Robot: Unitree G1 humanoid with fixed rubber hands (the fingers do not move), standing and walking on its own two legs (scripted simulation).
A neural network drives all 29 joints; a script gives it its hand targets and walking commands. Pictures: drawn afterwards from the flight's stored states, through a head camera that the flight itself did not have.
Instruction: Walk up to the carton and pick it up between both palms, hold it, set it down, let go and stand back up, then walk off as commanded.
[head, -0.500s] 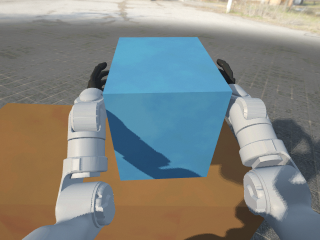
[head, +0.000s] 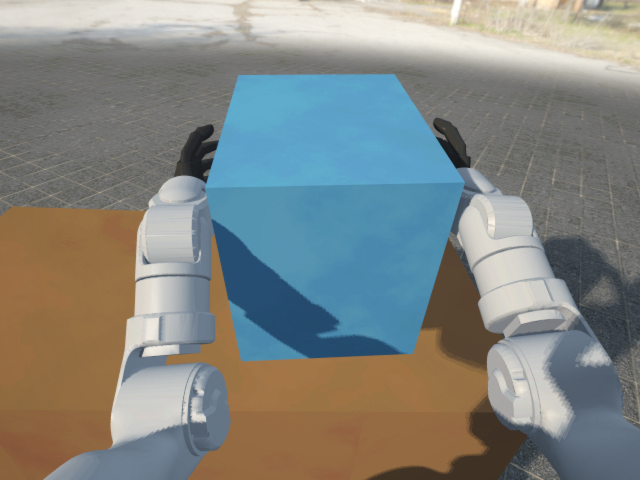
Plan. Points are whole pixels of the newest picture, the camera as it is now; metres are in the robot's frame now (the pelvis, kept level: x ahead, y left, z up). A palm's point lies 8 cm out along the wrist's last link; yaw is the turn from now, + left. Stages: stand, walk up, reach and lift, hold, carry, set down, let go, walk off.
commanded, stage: hold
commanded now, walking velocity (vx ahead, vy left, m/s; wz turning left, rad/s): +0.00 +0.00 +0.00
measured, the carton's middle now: (322, 209) +0.40 +0.01 +0.22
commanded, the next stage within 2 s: none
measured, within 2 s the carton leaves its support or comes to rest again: neither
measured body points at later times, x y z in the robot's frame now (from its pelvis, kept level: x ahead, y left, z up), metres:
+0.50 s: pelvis +0.00 +0.00 +0.00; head -0.08 +0.03 +0.44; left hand +0.38 +0.16 +0.26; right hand +0.39 -0.14 +0.28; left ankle +0.04 +0.11 -0.75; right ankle -0.01 -0.11 -0.75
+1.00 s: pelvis +0.00 +0.00 +0.00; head -0.08 +0.03 +0.44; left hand +0.38 +0.17 +0.26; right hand +0.39 -0.14 +0.28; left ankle +0.04 +0.11 -0.75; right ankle -0.01 -0.11 -0.75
